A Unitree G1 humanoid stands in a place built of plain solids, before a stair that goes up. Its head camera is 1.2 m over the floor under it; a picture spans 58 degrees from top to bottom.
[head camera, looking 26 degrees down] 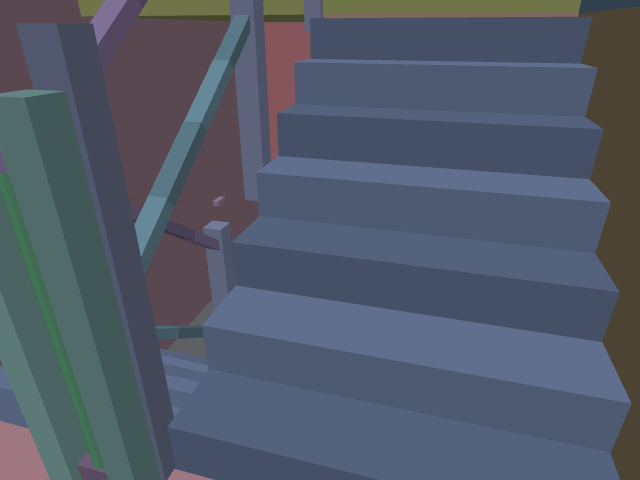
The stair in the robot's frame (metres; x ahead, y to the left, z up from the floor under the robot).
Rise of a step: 0.18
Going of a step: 0.24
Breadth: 1.20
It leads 15 degrees to the right of straight ahead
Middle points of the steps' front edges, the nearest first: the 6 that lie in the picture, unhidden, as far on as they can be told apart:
0.96 -0.20 0.36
1.19 -0.27 0.53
1.43 -0.33 0.71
1.66 -0.40 0.89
1.90 -0.46 1.07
2.14 -0.53 1.25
